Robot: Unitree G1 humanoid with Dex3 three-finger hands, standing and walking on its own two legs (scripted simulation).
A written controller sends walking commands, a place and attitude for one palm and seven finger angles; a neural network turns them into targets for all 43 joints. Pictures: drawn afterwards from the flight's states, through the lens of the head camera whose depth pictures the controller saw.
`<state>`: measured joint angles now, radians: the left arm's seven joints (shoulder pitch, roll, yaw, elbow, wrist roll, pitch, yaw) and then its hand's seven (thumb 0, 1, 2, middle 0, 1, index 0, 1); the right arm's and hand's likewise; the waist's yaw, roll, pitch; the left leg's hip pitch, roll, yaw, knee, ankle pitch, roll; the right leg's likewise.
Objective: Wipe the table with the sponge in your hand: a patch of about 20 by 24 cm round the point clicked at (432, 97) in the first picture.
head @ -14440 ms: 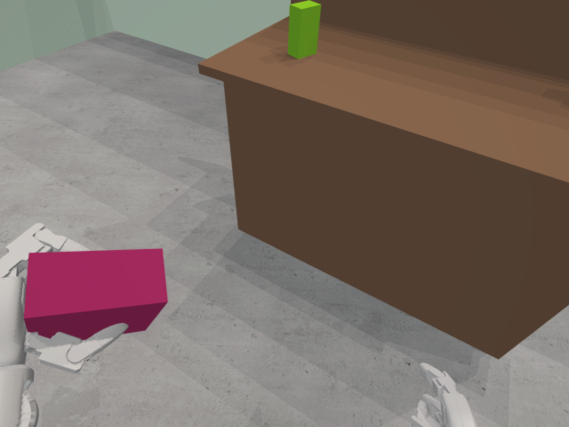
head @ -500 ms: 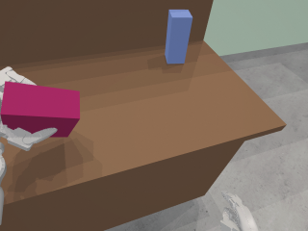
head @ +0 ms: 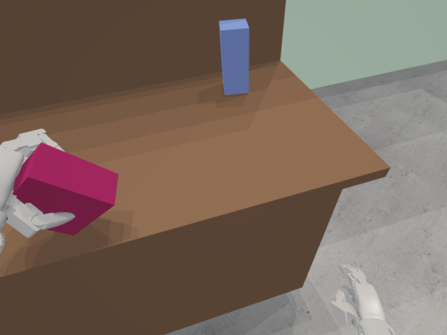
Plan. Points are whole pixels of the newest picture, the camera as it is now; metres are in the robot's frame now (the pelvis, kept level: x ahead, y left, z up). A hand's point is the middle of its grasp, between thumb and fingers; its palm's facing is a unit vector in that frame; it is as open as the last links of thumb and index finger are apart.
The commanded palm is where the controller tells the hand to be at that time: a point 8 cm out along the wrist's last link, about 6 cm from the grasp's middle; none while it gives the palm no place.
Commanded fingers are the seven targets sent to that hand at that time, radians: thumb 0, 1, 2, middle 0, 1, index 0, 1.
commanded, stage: turn the palm down, sponge in hand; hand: left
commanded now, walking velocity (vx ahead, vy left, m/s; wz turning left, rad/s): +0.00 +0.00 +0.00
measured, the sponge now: (71, 198) +0.26 +0.28 +0.15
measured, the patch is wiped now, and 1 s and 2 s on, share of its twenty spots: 0.00 0.00 0.00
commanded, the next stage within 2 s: move the sponge above the wiping area in 1.56 s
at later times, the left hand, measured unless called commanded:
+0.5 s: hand (34, 168) +0.25 +0.30 +0.22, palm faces +0.30 -0.34 -0.89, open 10.2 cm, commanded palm +0.21 +0.31 +0.29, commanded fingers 0.00 0.10 1.30 -1.20 -1.60 -1.20 -1.60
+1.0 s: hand out of the picture +0.25 +0.32 +0.26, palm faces +0.32 -0.11 -0.94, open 10.2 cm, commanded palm +0.18 +0.32 +0.32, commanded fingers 0.00 0.10 1.30 -1.20 -1.60 -1.20 -1.60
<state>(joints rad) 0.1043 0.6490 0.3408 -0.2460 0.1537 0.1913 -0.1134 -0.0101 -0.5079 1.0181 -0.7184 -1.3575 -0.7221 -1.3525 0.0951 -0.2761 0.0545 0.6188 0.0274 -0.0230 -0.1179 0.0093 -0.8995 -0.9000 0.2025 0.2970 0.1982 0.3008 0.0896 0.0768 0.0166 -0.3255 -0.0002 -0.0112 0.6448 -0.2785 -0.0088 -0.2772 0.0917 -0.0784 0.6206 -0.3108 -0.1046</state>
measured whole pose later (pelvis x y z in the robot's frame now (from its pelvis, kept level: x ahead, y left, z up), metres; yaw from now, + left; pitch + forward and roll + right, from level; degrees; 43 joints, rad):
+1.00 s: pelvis -0.01 +0.04 +0.01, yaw -1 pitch -5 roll +1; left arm -0.13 0.72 0.07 -0.44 0.67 0.58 -0.19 -0.01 -0.51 1.02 -0.72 -1.35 -0.73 -1.35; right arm -0.06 -0.27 0.11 0.64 0.07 0.06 -0.10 0.01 -0.90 -0.90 0.20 0.30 0.18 0.30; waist 0.16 0.12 0.03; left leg -0.21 -0.06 0.03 0.46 -0.17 0.05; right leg -0.20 0.04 -0.02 0.51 -0.23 -0.06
